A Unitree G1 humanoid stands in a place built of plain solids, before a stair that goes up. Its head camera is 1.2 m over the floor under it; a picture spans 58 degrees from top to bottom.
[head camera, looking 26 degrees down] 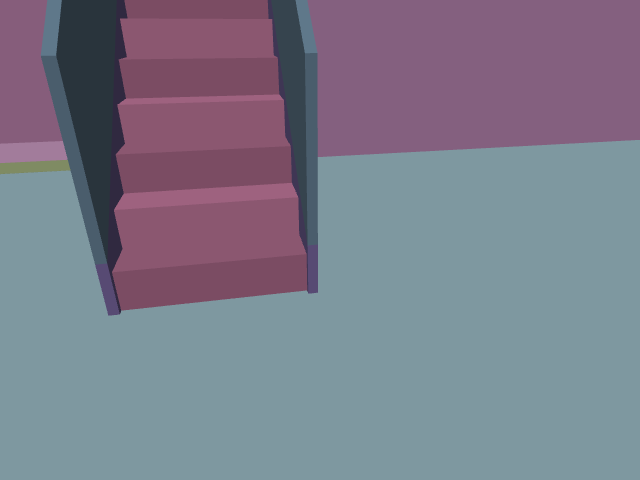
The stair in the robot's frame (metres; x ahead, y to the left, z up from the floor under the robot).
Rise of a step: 0.21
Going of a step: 0.24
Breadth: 0.90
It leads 11 degrees to the left of straight ahead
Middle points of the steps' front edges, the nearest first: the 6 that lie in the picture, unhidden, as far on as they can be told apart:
1.78 0.50 0.21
2.01 0.55 0.42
2.25 0.60 0.63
2.48 0.64 0.84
2.71 0.69 1.05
2.94 0.74 1.25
